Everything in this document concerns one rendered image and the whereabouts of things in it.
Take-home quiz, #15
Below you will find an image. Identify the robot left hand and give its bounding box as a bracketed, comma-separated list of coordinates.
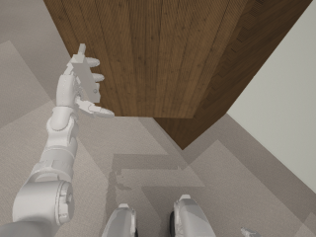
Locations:
[56, 57, 115, 119]

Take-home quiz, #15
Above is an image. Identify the robot left forearm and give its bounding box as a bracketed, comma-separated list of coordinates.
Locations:
[12, 106, 79, 222]

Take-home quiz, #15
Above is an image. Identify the robot right shin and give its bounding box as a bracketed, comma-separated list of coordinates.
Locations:
[174, 195, 191, 237]

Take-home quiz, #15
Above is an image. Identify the right robot thigh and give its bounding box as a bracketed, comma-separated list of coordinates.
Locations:
[174, 198, 216, 237]

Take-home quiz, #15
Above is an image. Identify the handle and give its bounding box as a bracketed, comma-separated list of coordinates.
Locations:
[71, 43, 101, 103]

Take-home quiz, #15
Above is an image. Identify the left robot upper arm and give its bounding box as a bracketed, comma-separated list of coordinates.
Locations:
[0, 180, 75, 237]

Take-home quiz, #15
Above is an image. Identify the robot right hand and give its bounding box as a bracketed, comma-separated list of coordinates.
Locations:
[241, 227, 262, 237]

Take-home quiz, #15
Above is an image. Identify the cupboard door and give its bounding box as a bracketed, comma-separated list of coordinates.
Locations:
[43, 0, 248, 119]

